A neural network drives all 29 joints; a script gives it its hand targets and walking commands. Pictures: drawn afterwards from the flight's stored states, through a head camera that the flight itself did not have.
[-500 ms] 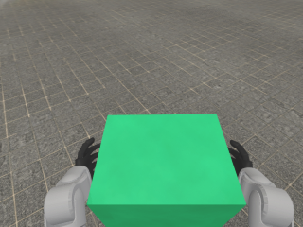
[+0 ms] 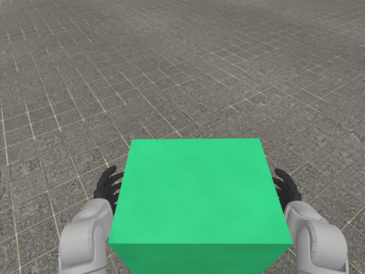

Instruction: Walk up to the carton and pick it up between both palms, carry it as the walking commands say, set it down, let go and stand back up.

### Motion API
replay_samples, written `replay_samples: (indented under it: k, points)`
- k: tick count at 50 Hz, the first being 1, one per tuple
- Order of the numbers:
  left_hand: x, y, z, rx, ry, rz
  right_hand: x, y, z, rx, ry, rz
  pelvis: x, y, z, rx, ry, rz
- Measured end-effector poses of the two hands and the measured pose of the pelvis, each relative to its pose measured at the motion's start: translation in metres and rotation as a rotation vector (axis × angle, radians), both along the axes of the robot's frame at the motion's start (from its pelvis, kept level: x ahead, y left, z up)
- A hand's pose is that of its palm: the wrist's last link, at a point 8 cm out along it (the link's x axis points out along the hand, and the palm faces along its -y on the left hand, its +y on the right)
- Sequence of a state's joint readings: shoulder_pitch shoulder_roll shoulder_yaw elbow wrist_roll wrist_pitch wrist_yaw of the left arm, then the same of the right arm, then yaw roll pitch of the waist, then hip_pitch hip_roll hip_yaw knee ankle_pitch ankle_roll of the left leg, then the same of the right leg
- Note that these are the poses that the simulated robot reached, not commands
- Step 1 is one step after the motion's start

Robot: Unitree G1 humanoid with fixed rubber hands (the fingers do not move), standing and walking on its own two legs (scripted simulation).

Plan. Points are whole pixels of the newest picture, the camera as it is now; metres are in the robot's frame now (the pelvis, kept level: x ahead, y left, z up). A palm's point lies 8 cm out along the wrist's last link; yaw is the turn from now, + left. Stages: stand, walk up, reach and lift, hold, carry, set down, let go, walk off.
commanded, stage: carry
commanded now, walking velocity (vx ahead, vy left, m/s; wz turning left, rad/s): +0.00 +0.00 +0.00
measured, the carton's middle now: (195, 214) +0.25 -0.01 +0.00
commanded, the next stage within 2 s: hold in 1.38 s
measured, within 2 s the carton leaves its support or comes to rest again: neither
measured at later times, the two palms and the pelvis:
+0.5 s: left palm (108, 197) +0.27 +0.18 +0.06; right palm (280, 199) +0.26 -0.18 +0.05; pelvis +0.01 +0.00 +0.00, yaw +0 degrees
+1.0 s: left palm (109, 192) +0.28 +0.19 +0.05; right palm (275, 194) +0.27 -0.18 +0.04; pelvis +0.03 +0.01 +0.00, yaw +0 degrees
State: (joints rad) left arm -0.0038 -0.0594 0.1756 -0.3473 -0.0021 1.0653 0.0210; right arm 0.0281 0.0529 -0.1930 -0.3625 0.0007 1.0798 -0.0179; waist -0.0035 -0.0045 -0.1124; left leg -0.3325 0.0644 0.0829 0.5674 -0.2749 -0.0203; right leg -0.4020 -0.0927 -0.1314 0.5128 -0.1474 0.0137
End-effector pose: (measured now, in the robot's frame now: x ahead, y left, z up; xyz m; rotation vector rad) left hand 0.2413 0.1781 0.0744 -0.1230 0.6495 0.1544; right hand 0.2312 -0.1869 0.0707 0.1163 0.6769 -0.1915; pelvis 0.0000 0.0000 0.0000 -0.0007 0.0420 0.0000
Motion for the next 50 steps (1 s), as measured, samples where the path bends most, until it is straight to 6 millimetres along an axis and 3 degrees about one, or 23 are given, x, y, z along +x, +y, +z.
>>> replay_samples:
  k: [31,50]
  points:
    - [0.032,0.004,-0.025,0.032,0.007,-0.032,0.033,0.003,-0.023,-0.049,0.009,0.045,0.014,0.004,0.002,-0.003,-0.004,-0.004]
    - [0.042,0.008,-0.028,0.043,-0.018,-0.039,0.043,0.007,-0.026,-0.066,-0.016,0.058,0.026,0.007,0.002,-0.007,-0.008,-0.004]
